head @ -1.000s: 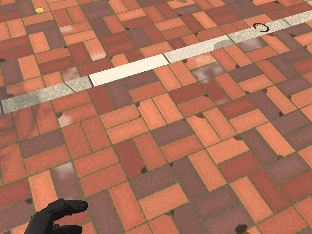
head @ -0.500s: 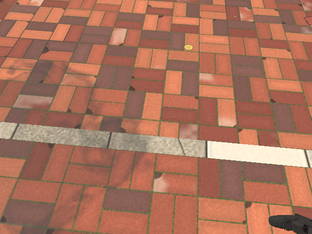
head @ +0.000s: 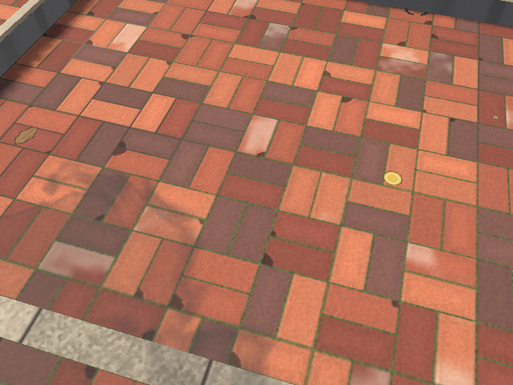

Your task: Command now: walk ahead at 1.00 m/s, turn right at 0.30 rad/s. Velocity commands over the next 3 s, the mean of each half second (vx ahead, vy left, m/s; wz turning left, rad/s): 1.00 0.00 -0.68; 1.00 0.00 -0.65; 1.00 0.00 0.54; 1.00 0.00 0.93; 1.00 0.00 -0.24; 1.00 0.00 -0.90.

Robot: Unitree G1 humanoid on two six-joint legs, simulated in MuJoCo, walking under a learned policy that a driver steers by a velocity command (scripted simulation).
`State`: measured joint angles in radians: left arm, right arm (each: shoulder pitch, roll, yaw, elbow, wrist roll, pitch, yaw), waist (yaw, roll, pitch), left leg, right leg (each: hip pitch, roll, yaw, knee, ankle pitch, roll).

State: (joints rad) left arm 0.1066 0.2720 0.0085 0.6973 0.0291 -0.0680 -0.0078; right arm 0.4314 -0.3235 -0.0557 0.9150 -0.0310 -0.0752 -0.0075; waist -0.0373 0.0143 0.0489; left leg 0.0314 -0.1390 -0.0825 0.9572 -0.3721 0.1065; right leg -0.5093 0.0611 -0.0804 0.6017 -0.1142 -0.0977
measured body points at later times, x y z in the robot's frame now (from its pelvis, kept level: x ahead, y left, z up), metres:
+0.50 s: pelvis +0.47 -0.01 +0.02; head +0.50 -0.01 +0.47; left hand +0.64 +0.25 -0.10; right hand +0.52 -0.32 -0.07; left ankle +0.53 +0.11 -0.71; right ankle +0.33 -0.07 -0.60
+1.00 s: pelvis +0.87 -0.24 +0.02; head +0.89 -0.24 +0.47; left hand +1.07 -0.05 -0.11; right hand +0.82 -0.52 -0.07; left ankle +1.01 -0.15 -0.63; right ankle +0.82 -0.24 -0.71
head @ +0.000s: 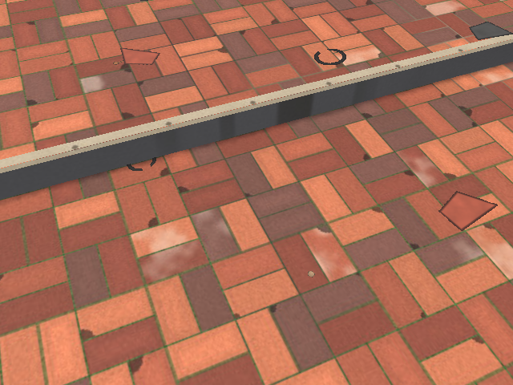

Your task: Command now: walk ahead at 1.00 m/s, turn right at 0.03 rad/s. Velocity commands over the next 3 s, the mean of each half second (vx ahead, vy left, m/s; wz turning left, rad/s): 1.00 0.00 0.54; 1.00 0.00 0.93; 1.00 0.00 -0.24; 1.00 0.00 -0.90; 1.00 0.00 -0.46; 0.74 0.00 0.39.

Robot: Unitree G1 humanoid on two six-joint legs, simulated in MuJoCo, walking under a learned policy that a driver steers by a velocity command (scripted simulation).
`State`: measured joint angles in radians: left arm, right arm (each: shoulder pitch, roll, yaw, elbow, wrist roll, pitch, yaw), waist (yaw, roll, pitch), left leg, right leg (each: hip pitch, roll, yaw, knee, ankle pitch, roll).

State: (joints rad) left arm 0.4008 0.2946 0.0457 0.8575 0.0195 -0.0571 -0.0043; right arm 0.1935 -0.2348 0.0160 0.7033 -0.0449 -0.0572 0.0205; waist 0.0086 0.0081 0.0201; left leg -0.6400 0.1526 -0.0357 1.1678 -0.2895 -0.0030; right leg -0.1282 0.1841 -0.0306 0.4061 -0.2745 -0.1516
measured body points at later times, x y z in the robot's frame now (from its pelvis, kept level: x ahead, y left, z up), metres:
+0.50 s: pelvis +0.48 +0.12 +0.01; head +0.50 +0.12 +0.46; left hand +0.63 +0.40 -0.05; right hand +0.52 -0.17 -0.12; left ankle +0.41 +0.14 -0.73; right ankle +0.66 -0.02 -0.66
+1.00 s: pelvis +0.92 +0.27 -0.01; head +0.93 +0.29 +0.44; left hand +0.66 +0.43 -0.12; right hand +1.28 +0.30 -0.05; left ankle +0.97 +0.46 -0.67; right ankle +0.88 +0.08 -0.73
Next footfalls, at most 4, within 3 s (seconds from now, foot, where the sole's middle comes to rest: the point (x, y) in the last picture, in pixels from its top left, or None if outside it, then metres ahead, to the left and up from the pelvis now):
0.24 left None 0.45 0.15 -0.77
0.68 right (228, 253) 0.91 0.11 -0.77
1.12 left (102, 209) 1.07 0.53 -0.77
1.56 right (71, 108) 1.44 0.69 -0.65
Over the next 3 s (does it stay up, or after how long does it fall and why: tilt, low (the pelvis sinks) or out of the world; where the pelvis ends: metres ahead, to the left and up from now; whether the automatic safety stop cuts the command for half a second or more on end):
stays up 2.58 0.99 0.12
